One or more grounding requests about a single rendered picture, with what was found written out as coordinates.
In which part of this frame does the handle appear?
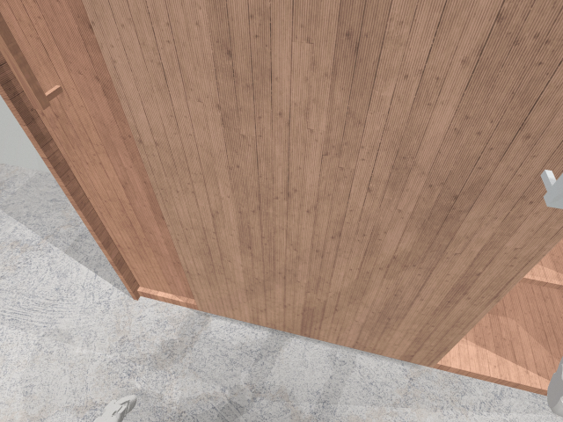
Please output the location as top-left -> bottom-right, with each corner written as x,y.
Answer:
540,170 -> 563,209
0,12 -> 51,110

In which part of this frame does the robot left hand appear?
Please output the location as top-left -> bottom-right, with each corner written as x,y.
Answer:
93,395 -> 137,422

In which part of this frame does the wardrobe door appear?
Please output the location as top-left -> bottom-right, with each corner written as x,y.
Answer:
82,0 -> 563,367
0,0 -> 194,299

